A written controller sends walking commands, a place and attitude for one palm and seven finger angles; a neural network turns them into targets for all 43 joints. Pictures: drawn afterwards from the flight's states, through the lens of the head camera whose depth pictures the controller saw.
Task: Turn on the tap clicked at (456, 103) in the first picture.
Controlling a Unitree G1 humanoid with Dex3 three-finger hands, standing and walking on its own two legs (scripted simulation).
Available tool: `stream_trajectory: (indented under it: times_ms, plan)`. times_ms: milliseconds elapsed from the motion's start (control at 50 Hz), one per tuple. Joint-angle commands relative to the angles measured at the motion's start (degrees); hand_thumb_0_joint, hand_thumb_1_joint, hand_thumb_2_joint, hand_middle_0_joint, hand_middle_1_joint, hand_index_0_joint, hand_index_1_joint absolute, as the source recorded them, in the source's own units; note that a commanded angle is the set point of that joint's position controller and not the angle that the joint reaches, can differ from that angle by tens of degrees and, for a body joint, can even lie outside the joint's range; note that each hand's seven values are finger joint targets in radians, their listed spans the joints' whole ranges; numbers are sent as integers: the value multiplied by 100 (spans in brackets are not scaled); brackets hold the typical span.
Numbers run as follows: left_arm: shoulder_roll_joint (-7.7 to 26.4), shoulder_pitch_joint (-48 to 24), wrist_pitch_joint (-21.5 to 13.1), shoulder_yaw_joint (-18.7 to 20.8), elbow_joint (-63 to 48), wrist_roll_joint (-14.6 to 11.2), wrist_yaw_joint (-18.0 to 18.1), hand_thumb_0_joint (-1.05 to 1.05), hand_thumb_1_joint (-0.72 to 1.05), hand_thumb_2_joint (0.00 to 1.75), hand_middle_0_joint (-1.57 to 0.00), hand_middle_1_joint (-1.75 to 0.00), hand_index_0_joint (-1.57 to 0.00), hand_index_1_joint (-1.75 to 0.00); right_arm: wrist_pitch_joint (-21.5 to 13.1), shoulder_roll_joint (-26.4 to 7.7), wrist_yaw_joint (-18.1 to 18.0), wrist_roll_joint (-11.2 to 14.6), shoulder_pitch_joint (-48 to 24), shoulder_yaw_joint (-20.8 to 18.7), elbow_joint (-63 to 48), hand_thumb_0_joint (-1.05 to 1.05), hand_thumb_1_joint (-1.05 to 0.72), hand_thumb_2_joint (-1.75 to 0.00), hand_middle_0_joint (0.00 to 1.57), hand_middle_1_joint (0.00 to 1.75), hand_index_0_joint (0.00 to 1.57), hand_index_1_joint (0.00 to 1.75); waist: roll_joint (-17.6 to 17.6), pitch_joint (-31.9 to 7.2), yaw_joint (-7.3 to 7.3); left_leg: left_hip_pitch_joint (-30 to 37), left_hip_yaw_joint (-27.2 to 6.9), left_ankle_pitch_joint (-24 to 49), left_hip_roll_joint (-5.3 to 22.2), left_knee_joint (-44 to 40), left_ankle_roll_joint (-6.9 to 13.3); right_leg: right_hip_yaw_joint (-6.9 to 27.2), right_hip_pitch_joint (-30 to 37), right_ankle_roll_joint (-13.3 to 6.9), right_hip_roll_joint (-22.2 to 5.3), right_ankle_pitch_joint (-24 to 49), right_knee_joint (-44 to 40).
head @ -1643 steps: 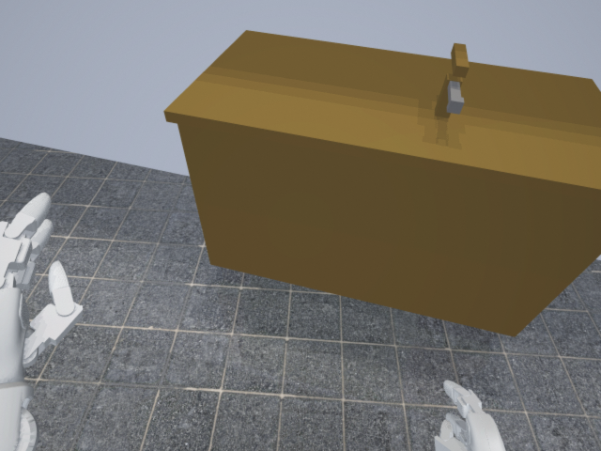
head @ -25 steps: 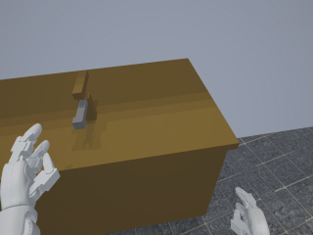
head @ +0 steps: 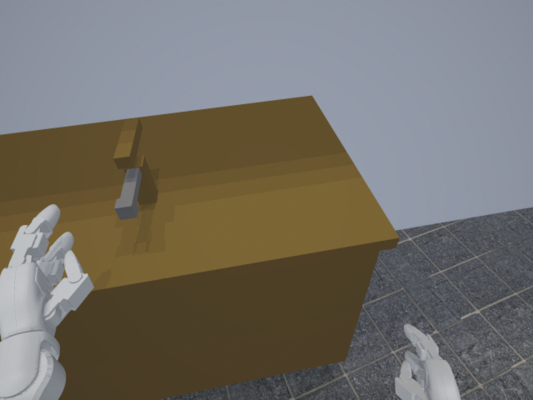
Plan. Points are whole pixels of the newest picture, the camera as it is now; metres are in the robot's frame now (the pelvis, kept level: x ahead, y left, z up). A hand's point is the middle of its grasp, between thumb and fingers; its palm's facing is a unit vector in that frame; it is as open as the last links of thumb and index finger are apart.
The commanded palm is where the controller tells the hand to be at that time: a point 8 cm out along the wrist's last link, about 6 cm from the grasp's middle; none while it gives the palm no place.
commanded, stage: reach beside the lever's end, fingers flat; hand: left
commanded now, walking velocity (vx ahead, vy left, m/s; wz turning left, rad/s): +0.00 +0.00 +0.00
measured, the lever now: (126, 208) +0.37 +0.29 +0.10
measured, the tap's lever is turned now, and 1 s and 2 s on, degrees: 0 0 0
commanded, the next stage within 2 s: push the lever round in 1.74 s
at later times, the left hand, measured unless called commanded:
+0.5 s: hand (92, 253) +0.25 +0.27 +0.13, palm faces +0.51 -0.86 -0.10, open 7.6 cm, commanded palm +0.21 +0.32 +0.13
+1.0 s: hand (94, 233) +0.30 +0.30 +0.12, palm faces +0.51 -0.85 -0.09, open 7.8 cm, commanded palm +0.26 +0.34 +0.11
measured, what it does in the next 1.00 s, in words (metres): stands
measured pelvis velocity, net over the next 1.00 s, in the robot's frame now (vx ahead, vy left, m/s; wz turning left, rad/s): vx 0.00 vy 0.02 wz -0.02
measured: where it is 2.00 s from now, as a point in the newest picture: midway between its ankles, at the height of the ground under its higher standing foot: outside the picture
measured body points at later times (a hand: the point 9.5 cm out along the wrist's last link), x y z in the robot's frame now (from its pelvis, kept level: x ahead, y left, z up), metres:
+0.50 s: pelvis +0.00 +0.01 +0.00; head -0.01 -0.01 +0.45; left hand +0.22 +0.32 +0.14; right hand +0.19 -0.22 -0.08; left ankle +0.02 +0.14 -0.72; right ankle +0.01 -0.05 -0.72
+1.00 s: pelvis +0.00 +0.02 +0.00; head +0.00 +0.01 +0.45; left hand +0.27 +0.35 +0.13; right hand +0.18 -0.22 -0.08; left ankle +0.02 +0.14 -0.72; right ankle +0.01 -0.05 -0.72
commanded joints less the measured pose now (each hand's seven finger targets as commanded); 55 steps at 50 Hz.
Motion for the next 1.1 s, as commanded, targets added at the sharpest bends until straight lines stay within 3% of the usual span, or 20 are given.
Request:
stream_trajectory:
  times_ms: [0, 40, 140, 200, 220, 260, 340, 400, 420, 500, 520, 600, 620, 700, 800, 820, 900, 940, 960, 1080]
  plan:
    - [1004, -886, -430, 595, -1045, -19, 16, 0, 90, 90, -20, -29, -20, -29, -359, -561, -59, -6, -855, -228, -926, 0, -90, -90, 20, 30, 20, 30, -281, -405, -20, -151, 52, 557, -25, -360, 299, 933, 228, 599, -569, 603, -1045]
    - [947, -1174, -471, 472, -977, 44, 37, 0, 90, 90, -19, -29, -19, -29, -364, -539, -64, 18, -888, -210, -902, 0, -90, -90, 20, 30, 20, 30, -91, -266, -56, -97, 34, 427, -35, -439, 298, 862, 91, 553, -537, 328, -1057]
    - [968, -1395, -544, 413, -759, 124, 91, 0, 90, 90, -19, -27, -19, -27, -368, -562, -75, -14, -895, -222, -885, 0, -90, -90, 20, 30, 20, 30, -144, -440, -62, -52, 30, 408, -52, -497, 302, 834, 156, 545, -518, 285, -1030]
    - [1119, -1517, -499, 594, -464, 93, 100, 0, 90, 90, -19, -27, -19, -27, -300, -591, -91, -30, -876, -237, -861, 0, -90, -90, 20, 30, 20, 30, -460, -475, -47, -146, 45, 469, -47, -482, 307, 895, 280, 577, -524, 408, -1058]
    - [1249, -1567, -501, 762, -408, 122, 129, 0, 90, 90, -19, -26, -19, -26, -268, -579, -88, -3, -899, -239, -831, 0, -90, -90, 20, 30, 20, 30, -322, -529, -23, -77, 48, 534, -50, -523, 304, 849, 315, 549, -504, 490, -1032]
    - [1121, -1825, -490, 559, -383, 141, 117, 0, 90, 90, -19, -26, -19, -26, -225, -571, -91, -15, -921, -220, -872, 0, -90, -90, 20, 30, 20, 30, -144, -496, -79, -10, 68, 564, -54, -539, 306, 827, 252, 541, -498, 586, -1015]
    - [1062, -1946, -565, 559, -280, 177, 144, 0, 90, 90, -18, -25, -18, -25, -171, -561, -75, -48, -860, -228, -876, 0, -90, -90, 20, 30, 20, 30, -97, -664, -75, 128, 80, 779, -58, -591, 295, 726, 356, 515, -455, 924, -918]
    - [1175, -1957, -616, 690, -27, 151, 113, 0, 90, 90, -18, -24, -18, -24, -141, -604, -60, -69, -792, -251, -854, 0, -90, -90, 20, 30, 20, 30, -380, -697, -83, 83, 67, 873, -40, -593, 293, 707, 416, 519, -429, 1116, -906]
    - [1275, -1876, -632, 815, 39, 174, 107, 0, 90, 90, -18, -24, -18, -24, -125, -598, -54, -47, -819, -263, -836, 0, -90, -90, 20, 30, 20, 30, -277, -726, -29, 102, 82, 969, -46, -604, 292, 698, 468, 505, -419, 1227, -882]
    - [1233, -2157, -662, 734, 200, 158, 36, 0, 90, 90, -18, -23, -18, -23, -54, -616, -60, -51, -789, -269, -839, 0, -90, -90, 20, 30, 20, 30, -236, -711, -101, 91, 106, 966, -53, -612, 289, 694, 439, 502, -415, 1253, -890]
    - [1250, -2297, -692, 732, 188, 200, 44, 0, 90, 90, -18, -22, -18, -22, -49, -604, -61, -41, -835, -259, -820, 0, -90, -90, 20, 30, 20, 30, -12, -653, -116, 164, 103, 937, -59, -622, 294, 676, 333, 488, -413, 1190, -900]
    - [1282, -2628, -841, 708, 529, 194, 7, 0, 90, 90, -17, -21, -17, -21, -38, -656, -69, -57, -777, -285, -770, 0, -90, -90, 20, 30, 20, 30, -291, -675, -185, 132, 78, 867, -49, -626, 294, 652, 288, 484, -378, 1099, -896]
    - [1307, -2794, -888, 703, 481, 234, 4, 0, 90, 90, -17, -21, -17, -21, -43, -639, -69, -41, -809, -268, -761, 0, -90, -90, 20, 30, 20, 30, 7, -675, -168, 202, 65, 863, -61, -663, 283, 635, 255, 455, -383, 1066, -877]
    - [1319, -2919, -941, 698, 884, 226, -24, 0, 90, 90, -17, -20, -17, -20, -32, -674, -74, -66, -748, -289, -737, 0, -90, -90, 20, 30, 20, 30, -279, -765, -201, 147, 54, 850, -60, -659, 286, 634, 289, 469, -367, 1082, -877]
    - [1449, -3275, -971, 782, 1225, 247, -46, 0, 90, 90, -16, -19, -16, -19, 42, -699, -79, -73, -720, -303, -735, 0, -90, -90, 20, 30, 20, 30, -218, -910, -202, 153, 72, 893, -57, -658, 282, 640, 346, 461, -357, 1132, -864]
    - [1550, -3241, -993, 898, 1262, 294, -27, 0, 90, 90, -16, -19, -16, -19, 61, -683, -72, -63, -720, -294, -726, 0, -90, -90, 20, 30, 20, 30, 55, -911, -149, 176, 59, 926, -60, -673, 270, 631, 326, 437, -361, 1147, -841]
    - [1534, -3611, -1101, 811, 1566, 298, -32, 0, 90, 90, -16, -18, -16, -18, 102, -720, -55, -84, -640, -306, -712, 0, -90, -90, 20, 30, 20, 30, -207, -900, -252, 121, 39, 853, -42, -653, 276, 616, 253, 446, -328, 1088, -833]
    - [1533, -3597, -1164, 827, 1665, 354, -17, 0, 90, 90, -16, -17, -16, -17, 123, -710, -39, -81, -599, -308, -727, 0, -90, -90, 20, 30, 20, 30, -70, -962, -205, 137, 4, 863, -42, -691, 255, 583, 257, 419, -314, 1049, -778]
    - [1423, -3871, -1216, 660, 1607, 360, -26, 0, 90, 90, -16, -17, -16, -17, 118, -718, -33, -86, -614, -303, -735, 0, -90, -90, 20, 30, 20, 30, -8, -966, -286, 191, 20, 867, -47, -658, 263, 592, 176, 426, -316, 1076, -779]
    - [1770, -4348, -1259, 897, 2299, 395, -30, 0, 90, 90, -15, -15, -15, -15, 232, -791, -70, -86, -490, -319, -668, 0, -90, -90, 20, 30, 20, 30, -232, -921, -335, -69, 27, 639, -52, -612, 300, 643, 142, 447, -314, 895, -804]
